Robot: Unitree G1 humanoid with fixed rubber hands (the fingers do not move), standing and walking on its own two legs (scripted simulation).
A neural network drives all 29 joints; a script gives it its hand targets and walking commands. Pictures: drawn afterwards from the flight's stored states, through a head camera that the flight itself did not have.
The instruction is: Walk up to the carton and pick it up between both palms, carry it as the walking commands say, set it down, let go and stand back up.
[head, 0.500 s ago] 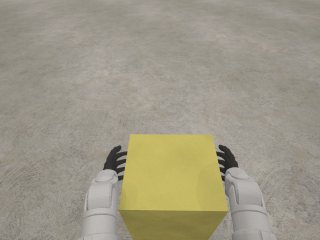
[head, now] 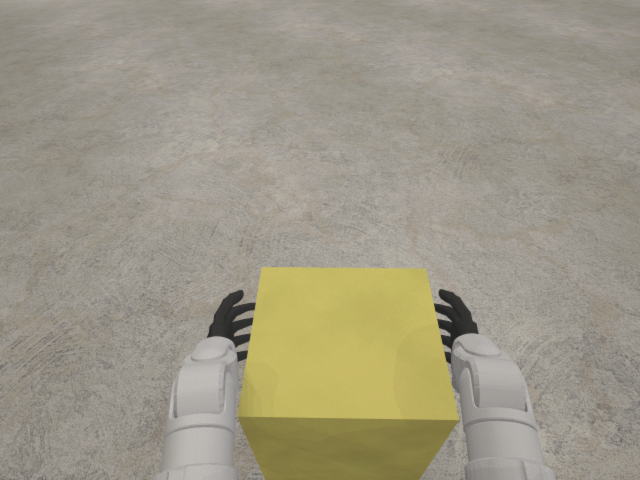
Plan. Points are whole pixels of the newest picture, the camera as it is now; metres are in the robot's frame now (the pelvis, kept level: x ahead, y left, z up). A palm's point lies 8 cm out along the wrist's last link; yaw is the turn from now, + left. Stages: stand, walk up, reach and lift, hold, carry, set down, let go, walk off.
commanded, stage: reach and lift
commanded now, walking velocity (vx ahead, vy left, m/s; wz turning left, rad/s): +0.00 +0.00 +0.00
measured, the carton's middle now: (341, 383) +0.28 +0.00 -0.02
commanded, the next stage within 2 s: hold in 0.38 s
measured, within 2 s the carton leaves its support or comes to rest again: neither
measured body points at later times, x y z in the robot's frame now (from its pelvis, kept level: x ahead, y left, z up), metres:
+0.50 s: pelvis +0.00 +0.00 +0.00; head -0.03 +0.00 +0.45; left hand +0.30 +0.15 +0.04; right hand +0.30 -0.15 +0.04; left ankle +0.00 +0.14 -0.75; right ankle +0.02 -0.13 -0.75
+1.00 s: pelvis -0.01 +0.00 +0.00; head -0.04 +0.00 +0.45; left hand +0.29 +0.16 +0.04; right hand +0.30 -0.15 +0.04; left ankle +0.00 +0.14 -0.75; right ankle +0.02 -0.13 -0.75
